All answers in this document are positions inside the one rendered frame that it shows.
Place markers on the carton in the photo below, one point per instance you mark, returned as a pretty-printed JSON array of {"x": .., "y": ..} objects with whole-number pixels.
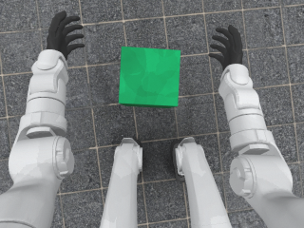
[{"x": 149, "y": 77}]

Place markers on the left robot forearm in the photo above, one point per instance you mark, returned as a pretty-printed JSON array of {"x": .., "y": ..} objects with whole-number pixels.
[{"x": 46, "y": 100}]

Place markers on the robot thigh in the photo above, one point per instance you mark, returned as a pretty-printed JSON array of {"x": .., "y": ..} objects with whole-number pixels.
[
  {"x": 205, "y": 203},
  {"x": 120, "y": 207}
]

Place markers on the right robot hand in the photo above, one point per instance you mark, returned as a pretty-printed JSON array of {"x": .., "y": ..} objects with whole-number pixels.
[{"x": 232, "y": 52}]

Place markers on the right robot forearm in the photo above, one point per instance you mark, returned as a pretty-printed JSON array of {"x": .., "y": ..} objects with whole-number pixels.
[{"x": 249, "y": 134}]

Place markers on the robot right thigh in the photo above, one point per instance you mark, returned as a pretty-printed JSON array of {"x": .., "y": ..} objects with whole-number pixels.
[{"x": 205, "y": 203}]

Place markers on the left robot hand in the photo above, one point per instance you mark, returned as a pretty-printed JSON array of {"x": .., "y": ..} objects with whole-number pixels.
[{"x": 58, "y": 38}]

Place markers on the robot left thigh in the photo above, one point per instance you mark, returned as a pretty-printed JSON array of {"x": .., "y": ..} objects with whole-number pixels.
[{"x": 120, "y": 207}]

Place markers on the robot right upper arm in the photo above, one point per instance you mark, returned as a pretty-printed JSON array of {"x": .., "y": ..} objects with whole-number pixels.
[{"x": 266, "y": 184}]

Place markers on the robot left upper arm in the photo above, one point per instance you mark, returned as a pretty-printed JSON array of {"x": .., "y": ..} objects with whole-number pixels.
[{"x": 38, "y": 167}]

